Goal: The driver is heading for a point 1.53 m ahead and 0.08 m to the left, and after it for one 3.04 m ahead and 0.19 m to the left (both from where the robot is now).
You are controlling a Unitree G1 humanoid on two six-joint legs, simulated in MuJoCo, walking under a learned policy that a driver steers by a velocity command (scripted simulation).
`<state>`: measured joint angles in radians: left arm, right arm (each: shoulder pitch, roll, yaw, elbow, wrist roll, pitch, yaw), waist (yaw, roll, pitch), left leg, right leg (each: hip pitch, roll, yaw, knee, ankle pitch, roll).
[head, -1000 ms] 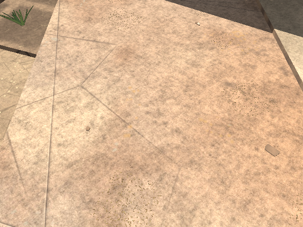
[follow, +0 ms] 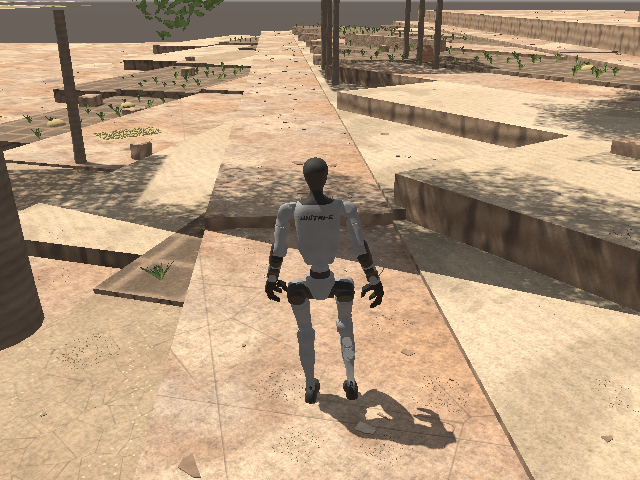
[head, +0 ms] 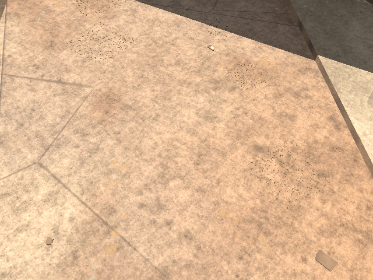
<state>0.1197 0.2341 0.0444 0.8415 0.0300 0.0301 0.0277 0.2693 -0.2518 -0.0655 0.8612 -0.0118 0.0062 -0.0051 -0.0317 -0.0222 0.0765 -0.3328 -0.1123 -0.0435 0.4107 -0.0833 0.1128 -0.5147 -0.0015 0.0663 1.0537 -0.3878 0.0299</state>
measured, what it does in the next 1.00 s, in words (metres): steps on the spot: right foot, then left foot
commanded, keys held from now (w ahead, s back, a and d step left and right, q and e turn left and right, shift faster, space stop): q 0.18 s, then no key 0.82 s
